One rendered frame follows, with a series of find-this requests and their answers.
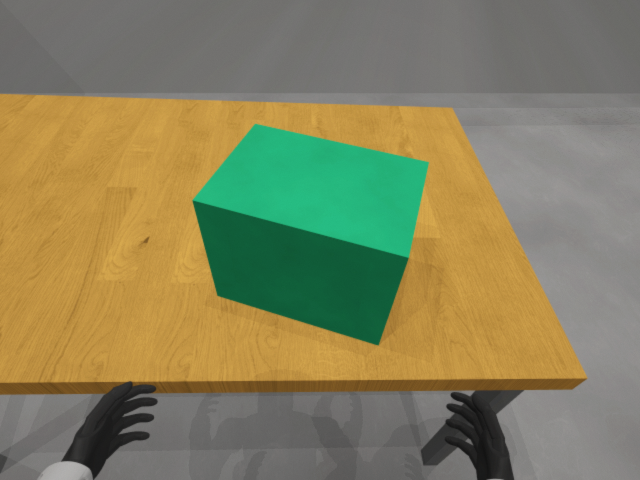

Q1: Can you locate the robot left hand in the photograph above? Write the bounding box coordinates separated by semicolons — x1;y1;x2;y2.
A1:
61;381;158;480

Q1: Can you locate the robot right hand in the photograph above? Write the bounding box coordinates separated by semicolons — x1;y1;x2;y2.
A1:
445;392;514;480

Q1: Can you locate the table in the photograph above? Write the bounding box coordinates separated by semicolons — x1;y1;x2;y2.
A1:
0;94;588;473

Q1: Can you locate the carton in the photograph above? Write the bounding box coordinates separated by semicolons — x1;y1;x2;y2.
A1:
192;124;429;346

